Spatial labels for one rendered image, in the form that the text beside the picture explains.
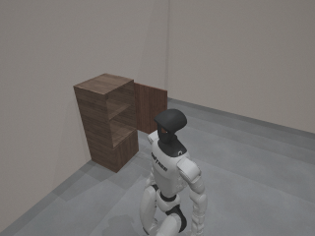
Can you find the robot right forearm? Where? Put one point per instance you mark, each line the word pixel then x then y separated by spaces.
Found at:
pixel 152 177

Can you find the robot left thigh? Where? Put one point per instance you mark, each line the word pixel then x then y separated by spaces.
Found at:
pixel 173 224

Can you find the robot head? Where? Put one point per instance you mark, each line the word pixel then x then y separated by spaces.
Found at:
pixel 171 120

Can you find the robot left upper arm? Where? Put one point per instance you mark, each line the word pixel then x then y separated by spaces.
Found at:
pixel 192 174

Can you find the robot right upper arm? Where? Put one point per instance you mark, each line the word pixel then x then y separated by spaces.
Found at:
pixel 152 136

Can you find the cupboard door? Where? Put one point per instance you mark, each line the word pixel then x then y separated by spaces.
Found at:
pixel 149 102

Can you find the robot right hand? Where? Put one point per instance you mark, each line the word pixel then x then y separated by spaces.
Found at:
pixel 149 183

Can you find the robot left forearm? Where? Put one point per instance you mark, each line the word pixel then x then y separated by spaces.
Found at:
pixel 198 215

